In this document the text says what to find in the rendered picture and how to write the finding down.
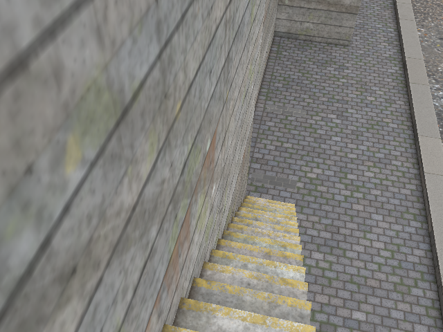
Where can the stairs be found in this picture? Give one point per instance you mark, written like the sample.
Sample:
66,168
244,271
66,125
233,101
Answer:
254,280

